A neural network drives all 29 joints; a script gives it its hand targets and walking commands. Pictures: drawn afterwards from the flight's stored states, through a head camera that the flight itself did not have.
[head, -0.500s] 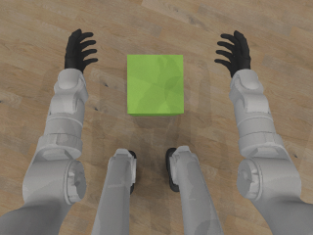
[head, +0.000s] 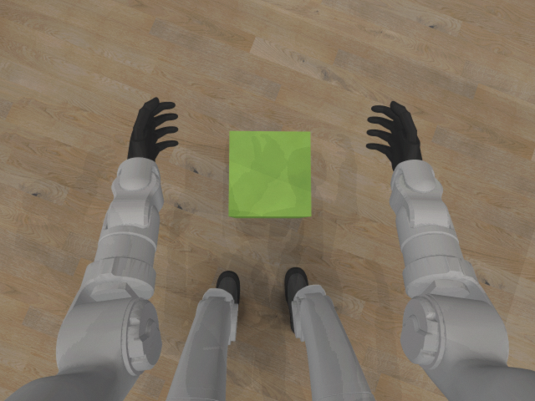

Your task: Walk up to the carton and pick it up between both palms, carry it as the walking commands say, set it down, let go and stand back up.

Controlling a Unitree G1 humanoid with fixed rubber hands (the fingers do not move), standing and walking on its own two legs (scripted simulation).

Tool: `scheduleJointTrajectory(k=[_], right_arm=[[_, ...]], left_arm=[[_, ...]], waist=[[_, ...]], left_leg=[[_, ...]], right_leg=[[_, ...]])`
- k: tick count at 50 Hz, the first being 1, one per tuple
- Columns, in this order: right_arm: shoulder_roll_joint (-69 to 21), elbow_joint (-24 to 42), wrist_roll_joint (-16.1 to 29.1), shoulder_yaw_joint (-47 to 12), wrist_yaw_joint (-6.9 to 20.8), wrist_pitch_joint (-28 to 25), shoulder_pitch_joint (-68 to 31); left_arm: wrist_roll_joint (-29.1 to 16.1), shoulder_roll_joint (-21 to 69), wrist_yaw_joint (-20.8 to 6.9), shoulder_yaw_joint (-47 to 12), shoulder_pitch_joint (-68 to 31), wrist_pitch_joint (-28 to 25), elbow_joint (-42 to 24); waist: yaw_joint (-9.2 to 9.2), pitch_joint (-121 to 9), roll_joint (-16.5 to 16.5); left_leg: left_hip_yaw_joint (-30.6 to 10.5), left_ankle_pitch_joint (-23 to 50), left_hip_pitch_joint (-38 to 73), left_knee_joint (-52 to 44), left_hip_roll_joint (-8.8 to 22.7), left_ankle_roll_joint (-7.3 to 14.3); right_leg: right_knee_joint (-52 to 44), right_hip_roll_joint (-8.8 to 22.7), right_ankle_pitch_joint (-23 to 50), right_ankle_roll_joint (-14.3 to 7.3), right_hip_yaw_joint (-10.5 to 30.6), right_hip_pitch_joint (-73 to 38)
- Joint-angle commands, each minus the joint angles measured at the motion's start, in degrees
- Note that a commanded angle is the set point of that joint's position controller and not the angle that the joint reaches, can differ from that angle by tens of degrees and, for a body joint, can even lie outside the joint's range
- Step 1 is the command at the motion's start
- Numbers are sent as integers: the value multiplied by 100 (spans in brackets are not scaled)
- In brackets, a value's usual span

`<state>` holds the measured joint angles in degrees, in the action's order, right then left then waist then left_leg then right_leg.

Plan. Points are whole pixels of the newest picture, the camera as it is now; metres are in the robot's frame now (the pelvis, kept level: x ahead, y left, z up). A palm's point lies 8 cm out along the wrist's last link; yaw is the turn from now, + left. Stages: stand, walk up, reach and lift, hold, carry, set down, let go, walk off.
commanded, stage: let go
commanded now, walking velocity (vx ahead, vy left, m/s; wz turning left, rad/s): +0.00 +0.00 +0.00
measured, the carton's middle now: (268, 180) +0.45 -0.02 -0.56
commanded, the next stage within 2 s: stand in 1.12 s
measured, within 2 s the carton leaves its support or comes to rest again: neither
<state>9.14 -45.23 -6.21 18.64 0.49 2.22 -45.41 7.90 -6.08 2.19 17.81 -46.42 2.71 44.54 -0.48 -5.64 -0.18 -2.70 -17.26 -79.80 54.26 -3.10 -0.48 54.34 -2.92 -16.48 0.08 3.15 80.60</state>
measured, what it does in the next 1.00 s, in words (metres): rises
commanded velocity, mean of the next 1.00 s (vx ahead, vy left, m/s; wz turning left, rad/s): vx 0.00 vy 0.00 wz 0.00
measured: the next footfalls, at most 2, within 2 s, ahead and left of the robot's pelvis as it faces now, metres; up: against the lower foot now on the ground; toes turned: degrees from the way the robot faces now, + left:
none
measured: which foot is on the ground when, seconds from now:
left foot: down 0.00-1.00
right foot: down 0.00-1.00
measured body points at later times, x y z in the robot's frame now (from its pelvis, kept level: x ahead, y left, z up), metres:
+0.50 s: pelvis +0.06 -0.01 +0.08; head +0.17 -0.01 +0.52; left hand +0.30 +0.22 -0.01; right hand +0.28 -0.24 -0.01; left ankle +0.04 +0.12 -0.65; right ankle +0.05 -0.11 -0.65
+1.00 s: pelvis +0.06 +0.01 +0.09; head +0.07 +0.01 +0.54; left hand +0.24 +0.23 +0.02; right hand +0.23 -0.23 +0.02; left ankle +0.04 +0.12 -0.65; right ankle +0.05 -0.11 -0.65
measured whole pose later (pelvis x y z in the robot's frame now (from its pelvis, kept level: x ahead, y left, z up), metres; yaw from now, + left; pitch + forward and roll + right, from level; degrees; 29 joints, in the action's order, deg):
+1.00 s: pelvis +0.06 +0.01 +0.09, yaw +0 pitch -5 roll +0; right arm 12.5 -23.6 -0.7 2.2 4.5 8.3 12.4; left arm 1.0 -11.8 -4.1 1.5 11.9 8.0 24.3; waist -0.2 7.1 0.3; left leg -2.9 -16.4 -4.2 26.2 -2.2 1.1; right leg 25.8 -1.7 -15.6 -0.3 3.1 4.7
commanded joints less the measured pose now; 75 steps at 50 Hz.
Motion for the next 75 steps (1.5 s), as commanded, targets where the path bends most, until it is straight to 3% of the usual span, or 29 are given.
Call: scheduleJointTrajectory(k=[1,3,7,10,18,29,39,50,56,57,60,67,75], right_arm=[[591,908,-80,-75,41,-81,-87],[522,1251,-122,-254,63,-53,703],[520,1866,51,-529,115,-11,1608],[542,2060,220,-684,183,-70,2109],[467,1779,481,-1113,216,-307,3801],[753,2402,640,-1384,218,-337,5523],[895,2599,602,-1481,360,266,5621],[943,2724,546,-1442,379,573,5664],[941,2692,614,-1423,235,690,5541],[1495,1903,408,-1357,-46,372,5419],[1468,1627,339,-1405,-175,48,5502],[1621,1048,366,-1464,-187,-189,5421],[1858,580,391,-1490,-221,-258,5437]], left_arm=[[32,-393,60,-169,51,-59,-976],[-39,-412,25,-410,782,-37,-1425],[-212,-514,-80,-643,1645,7,-2162],[-361,-585,-184,-753,2218,-50,-2156],[-595,-717,-356,-969,3749,-327,-1576],[-738,-1037,-499,-1268,5576,-415,-2198],[-826,-1107,-657,-1466,5527,180,-2461],[-665,-1107,-598,-1473,5702,477,-2568],[-651,-1150,-412,-1426,5613,608,-2566],[-631,-1857,-162,-1252,5617,309,-1738],[-543,-1752,-74,-1324,5594,-17,-1489],[-561,-1883,-85,-1345,5516,-242,-873],[-587,-2106,-60,-1384,5523,-308,-378]], waist=[[-2,-5702,74],[-64,-5952,93],[-117,-5341,-10],[-90,-4528,-37],[-8,-2168,-37],[68,-689,-18],[35,822,36],[-8,929,100],[-5,605,141],[199,670,-85],[47,668,3],[46,241,47],[27,315,54]], left_leg=[[189,2763,3767,-234,-43,-211],[173,3016,4074,-322,-34,-232],[174,2732,4107,-699,-47,-227],[167,2417,4236,-1033,-35,-192],[183,1680,4850,-1969,36,-118],[172,2067,6728,-3037,84,-58],[199,829,7075,-3342,153,-55],[135,1270,7281,-3266,146,-14],[34,1629,7350,-3016,143,-64],[-130,1130,6657,-2894,428,-110],[-317,314,6714,-3056,514,-17],[-407,1321,6985,-2933,624,58],[-480,1695,7140,-3022,700,89]], right_leg=[[-212,-102,2536,191,-381,-3178],[-291,-88,2940,180,-341,-3752],[-616,-22,3084,156,-211,-4573],[-974,26,2854,156,-154,-4891],[-1968,171,2162,121,-52,-5756],[-3016,133,2469,80,-90,-7363],[-3311,100,913,53,-221,-7496],[-3068,-13,1200,60,-300,-7783],[-2883,30,1311,76,-222,-7573],[-2954,365,959,183,-113,-7026],[-3116,476,232,62,224,-6781],[-3019,578,1271,19,281,-7022],[-3094,655,1572,-19,335,-7164]])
